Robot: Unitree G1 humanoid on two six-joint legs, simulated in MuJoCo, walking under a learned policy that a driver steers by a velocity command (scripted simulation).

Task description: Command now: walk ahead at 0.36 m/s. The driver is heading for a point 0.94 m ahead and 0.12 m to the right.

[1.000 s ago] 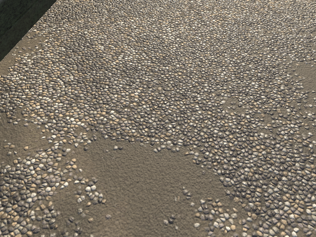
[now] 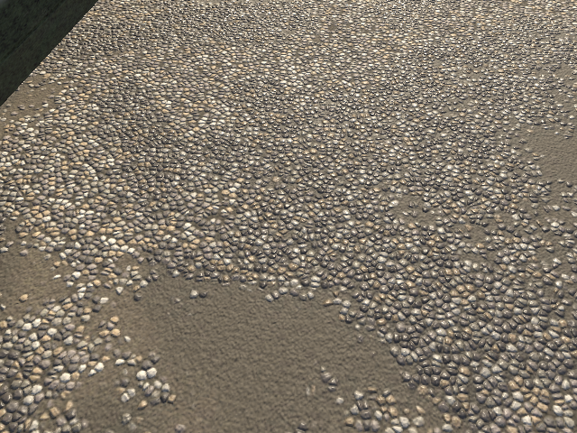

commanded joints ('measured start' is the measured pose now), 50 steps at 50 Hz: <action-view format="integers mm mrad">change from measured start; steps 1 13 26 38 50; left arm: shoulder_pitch -125 99 162 71 -341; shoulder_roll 57 101 174 102 109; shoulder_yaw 2 -6 8 8 0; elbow -107 -75 -50 -157 -298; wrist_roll -2 34 24 17 17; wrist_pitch -62 -22 -4 -1 -4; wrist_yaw -24 -35 21 6 -14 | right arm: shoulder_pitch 142 -154 -511 -252 -33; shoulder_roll -175 -116 -129 -126 -232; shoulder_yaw -36 -28 -19 -23 -44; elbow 0 -135 -312 -159 -65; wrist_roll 2 -8 -15 -44 -18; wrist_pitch -25 -44 -22 -34 -6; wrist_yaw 11 16 62 59 18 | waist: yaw -46 47 -1 40 -82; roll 190 -30 -82 45 55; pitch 144 97 95 8 73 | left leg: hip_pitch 138 -670 -348 -67 76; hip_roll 250 100 -10 204 205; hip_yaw -398 -2 100 -199 -54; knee -254 602 -125 -497 -471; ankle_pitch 112 194 536 334 360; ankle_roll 230 64 70 257 197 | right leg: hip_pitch -322 406 379 -231 -301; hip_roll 16 -237 -214 -140 -98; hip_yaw -58 235 36 70 -6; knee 97 -426 -506 499 -117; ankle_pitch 151 661 924 110 453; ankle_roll -35 -113 -68 21 74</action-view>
